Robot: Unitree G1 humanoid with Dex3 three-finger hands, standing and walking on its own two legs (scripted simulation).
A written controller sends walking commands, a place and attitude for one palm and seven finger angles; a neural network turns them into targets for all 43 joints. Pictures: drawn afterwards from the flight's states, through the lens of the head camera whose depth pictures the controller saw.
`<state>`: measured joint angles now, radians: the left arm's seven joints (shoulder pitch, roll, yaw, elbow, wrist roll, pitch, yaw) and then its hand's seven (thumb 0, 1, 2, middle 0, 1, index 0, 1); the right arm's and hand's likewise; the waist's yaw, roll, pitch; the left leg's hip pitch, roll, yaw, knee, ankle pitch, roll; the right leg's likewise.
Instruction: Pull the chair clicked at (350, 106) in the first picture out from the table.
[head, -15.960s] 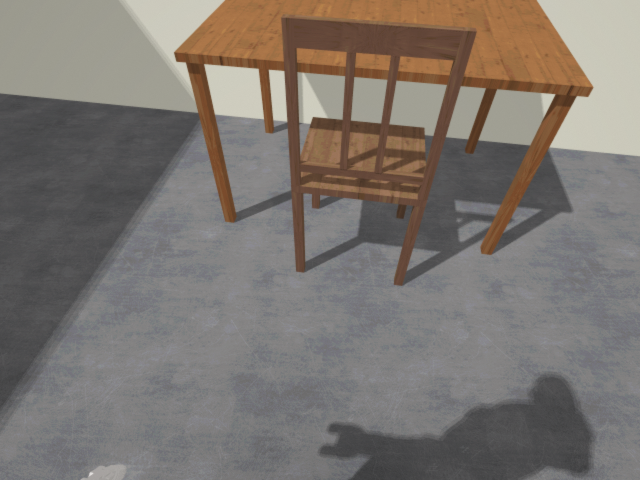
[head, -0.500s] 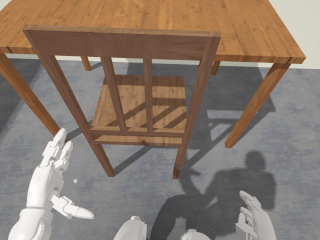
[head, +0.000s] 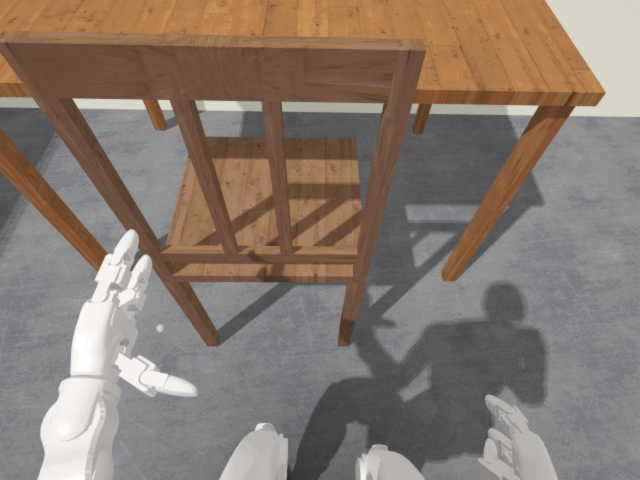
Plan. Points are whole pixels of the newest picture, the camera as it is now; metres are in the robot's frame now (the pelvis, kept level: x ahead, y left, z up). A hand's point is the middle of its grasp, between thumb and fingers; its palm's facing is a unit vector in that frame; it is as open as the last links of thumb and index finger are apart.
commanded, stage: aim the fingers beside a spindle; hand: left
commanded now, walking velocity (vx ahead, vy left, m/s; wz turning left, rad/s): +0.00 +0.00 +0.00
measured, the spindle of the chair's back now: (212, 190) +0.50 +0.18 +0.02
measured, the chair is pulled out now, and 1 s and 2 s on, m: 0.00 0.00 0.00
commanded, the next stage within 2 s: push the fingers through the gap in 1.46 s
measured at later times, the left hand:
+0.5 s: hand (188, 302) +0.33 +0.18 +0.01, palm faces +0.02 -1.00 -0.03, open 16.9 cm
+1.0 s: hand (215, 276) +0.38 +0.16 -0.02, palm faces +0.02 -1.00 -0.03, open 16.9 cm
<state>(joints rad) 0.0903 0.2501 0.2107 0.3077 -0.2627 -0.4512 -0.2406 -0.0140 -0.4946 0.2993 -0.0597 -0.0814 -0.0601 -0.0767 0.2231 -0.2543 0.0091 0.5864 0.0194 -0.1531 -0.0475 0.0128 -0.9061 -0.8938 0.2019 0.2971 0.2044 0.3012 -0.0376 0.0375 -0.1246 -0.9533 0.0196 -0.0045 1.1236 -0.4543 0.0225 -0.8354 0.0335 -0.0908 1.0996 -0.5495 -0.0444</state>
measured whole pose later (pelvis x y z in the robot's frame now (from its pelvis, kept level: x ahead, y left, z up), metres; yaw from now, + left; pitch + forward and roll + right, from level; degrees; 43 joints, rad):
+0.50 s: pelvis -0.01 +0.01 -0.02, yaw -1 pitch +19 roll -3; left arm -0.10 0.22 0.17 0.44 -0.20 -0.48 -0.15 -0.01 -0.50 0.30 -0.06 -0.08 -0.06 -0.08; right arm 0.21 -0.25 0.01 0.58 0.00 -0.09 -0.02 0.01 -0.91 -0.89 0.20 0.30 0.20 0.30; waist -0.04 0.04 -0.14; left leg -1.06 0.02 0.01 1.20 -0.47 0.04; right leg -0.94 0.03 -0.08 1.18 -0.57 -0.03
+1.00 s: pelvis -0.01 +0.01 -0.03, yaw -2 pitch +22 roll -3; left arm -0.31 0.21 0.17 0.61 -0.14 -0.49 -0.06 -0.01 -0.49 0.30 -0.06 -0.08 -0.06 -0.08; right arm 0.24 -0.25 0.00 0.60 0.00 -0.01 0.01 0.01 -0.91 -0.89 0.20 0.30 0.20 0.30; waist -0.07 0.04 -0.14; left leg -1.16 0.02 0.02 1.26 -0.49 0.04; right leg -1.05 0.03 -0.07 1.24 -0.59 -0.03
